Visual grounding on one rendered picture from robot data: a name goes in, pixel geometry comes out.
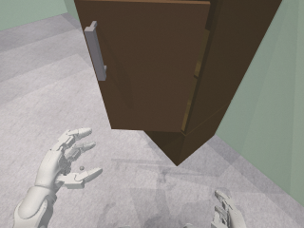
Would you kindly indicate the left robot forearm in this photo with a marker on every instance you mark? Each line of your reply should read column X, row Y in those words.
column 35, row 209

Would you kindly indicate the right robot hand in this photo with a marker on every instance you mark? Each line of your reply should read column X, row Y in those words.
column 232, row 219

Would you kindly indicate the handle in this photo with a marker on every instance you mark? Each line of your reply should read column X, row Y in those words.
column 95, row 51

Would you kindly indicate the left robot hand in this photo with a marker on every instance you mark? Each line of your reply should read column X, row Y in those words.
column 49, row 173

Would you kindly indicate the cupboard door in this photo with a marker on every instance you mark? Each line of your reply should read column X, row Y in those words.
column 150, row 49

